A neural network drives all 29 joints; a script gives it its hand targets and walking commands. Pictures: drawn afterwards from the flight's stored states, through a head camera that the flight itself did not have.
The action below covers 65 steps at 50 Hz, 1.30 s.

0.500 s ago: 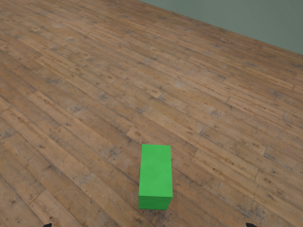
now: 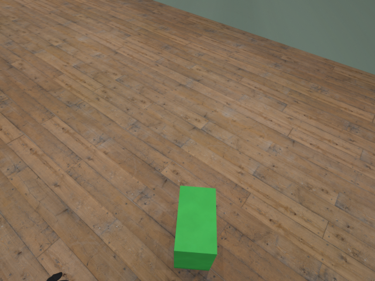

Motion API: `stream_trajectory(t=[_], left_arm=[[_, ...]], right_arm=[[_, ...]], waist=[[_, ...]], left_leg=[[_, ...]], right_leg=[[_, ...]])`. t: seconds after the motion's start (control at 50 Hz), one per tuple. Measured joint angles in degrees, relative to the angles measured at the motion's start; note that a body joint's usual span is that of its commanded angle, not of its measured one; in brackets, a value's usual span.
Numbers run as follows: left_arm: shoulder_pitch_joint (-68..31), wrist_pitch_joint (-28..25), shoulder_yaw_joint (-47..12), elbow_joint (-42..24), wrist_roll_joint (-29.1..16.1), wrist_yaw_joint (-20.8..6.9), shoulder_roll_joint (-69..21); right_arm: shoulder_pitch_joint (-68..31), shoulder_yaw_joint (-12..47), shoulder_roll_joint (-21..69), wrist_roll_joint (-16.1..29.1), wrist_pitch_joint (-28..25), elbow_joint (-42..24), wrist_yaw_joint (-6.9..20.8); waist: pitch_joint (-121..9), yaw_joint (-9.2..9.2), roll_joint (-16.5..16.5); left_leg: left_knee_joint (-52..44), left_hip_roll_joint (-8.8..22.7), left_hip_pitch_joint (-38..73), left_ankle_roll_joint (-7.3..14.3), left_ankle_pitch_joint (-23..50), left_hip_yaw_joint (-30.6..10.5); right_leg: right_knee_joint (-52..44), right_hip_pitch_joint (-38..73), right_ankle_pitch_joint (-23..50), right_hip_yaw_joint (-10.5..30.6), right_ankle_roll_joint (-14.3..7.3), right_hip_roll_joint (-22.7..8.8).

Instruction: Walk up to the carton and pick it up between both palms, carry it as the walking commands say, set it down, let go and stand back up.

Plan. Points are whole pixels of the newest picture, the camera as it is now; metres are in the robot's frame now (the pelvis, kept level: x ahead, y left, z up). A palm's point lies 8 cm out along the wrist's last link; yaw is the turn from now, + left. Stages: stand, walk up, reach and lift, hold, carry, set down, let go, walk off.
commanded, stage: walk up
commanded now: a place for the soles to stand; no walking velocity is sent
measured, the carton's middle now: (194, 228) +0.47 -0.06 -0.63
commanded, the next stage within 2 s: none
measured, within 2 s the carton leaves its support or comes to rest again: neither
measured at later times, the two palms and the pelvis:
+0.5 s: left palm out of the picture +0.08 +0.29 -0.12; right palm out of the picture +0.13 -0.31 -0.11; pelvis +0.01 -0.02 -0.01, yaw +4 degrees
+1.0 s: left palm out of the picture +0.09 +0.29 -0.11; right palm out of the picture +0.15 -0.29 -0.09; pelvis +0.02 -0.01 +0.01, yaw +2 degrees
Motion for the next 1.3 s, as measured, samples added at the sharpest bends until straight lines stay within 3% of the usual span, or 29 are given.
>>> stream_trajectory(t=[0.14,0.26,0.4,0.46,0.54,0.58,0.68,0.86,1.3], left_arm=[[1.58,-0.62,0.37,-1.03,-0.14,0.43,0.18],[2.52,0.72,0.52,-1.17,-0.51,0.83,0.67],[0.40,1.05,-0.38,-2.26,-0.82,0.67,1.29],[1.09,-0.73,-1.04,-2.00,-0.71,0.73,0.33],[2.45,-1.29,-1.91,-0.66,-0.50,0.88,-0.57],[2.47,-0.96,-2.38,-0.07,-0.91,0.76,-0.74],[1.69,-0.68,-3.39,1.44,-1.67,0.83,-0.94],[-0.28,-0.64,-3.52,4.32,-1.85,0.76,0.04],[-1.09,-0.70,-2.51,5.78,-1.22,0.58,-0.52]], right_arm=[[0.26,0.15,-0.21,0.25,0.06,-1.02,-0.42],[0.18,-0.63,-0.83,0.36,-0.09,-2.57,-0.70],[0.79,-0.48,-0.04,-0.14,-0.85,-3.47,-1.55],[0.18,-0.39,-0.30,0.68,-0.51,-3.23,-1.46],[-1.30,-0.46,-0.30,0.77,0.40,-2.56,-1.28],[-1.72,-0.50,-0.37,0.65,-0.03,-2.06,-0.80],[-3.50,-0.45,-0.08,0.53,-0.11,-0.11,-0.18],[-6.96,0.35,1.39,0.37,-0.22,2.53,-0.42],[-6.08,-0.17,1.69,0.69,0.28,5.26,0.25]], waist=[[1.33,0.85,0.04],[2.18,1.47,-0.72],[3.44,0.86,-1.36],[3.77,0.76,0.24],[3.29,0.05,1.60],[3.28,-0.37,1.48],[2.75,0.80,0.39],[1.09,0.94,-1.48],[2.05,-0.48,0.07]], left_leg=[[2.37,0.98,-0.14,-0.79,-1.70,0.13],[4.80,-0.29,-0.37,0.38,-3.48,0.69],[4.62,-1.35,-1.84,0.10,-2.64,-1.74],[5.27,-0.52,-1.48,-1.10,-2.74,-2.41],[7.88,1.52,-2.57,-2.29,-7.17,-0.44],[1.89,2.78,-0.97,-2.55,-0.13,1.00],[-1.90,2.55,1.17,-2.04,1.74,2.04],[-7.42,2.68,3.78,-1.81,4.24,3.58],[-13.53,3.38,5.09,-1.98,8.93,6.02]], right_leg=[[0.11,0.98,-0.79,-0.40,-0.35,0.99],[5.15,-0.01,-3.92,-0.72,0.19,-0.85],[10.83,-5.39,-12.80,10.25,-2.41,3.36],[4.35,-3.47,2.10,9.82,-1.51,3.99],[2.53,-1.05,-0.93,8.51,-1.06,4.41],[2.19,-0.34,-1.28,7.94,-0.82,3.91],[-1.33,1.47,0.49,8.65,-0.20,3.37],[-5.86,3.05,3.28,10.26,0.00,3.26],[-9.35,2.24,7.53,12.78,0.02,3.71]])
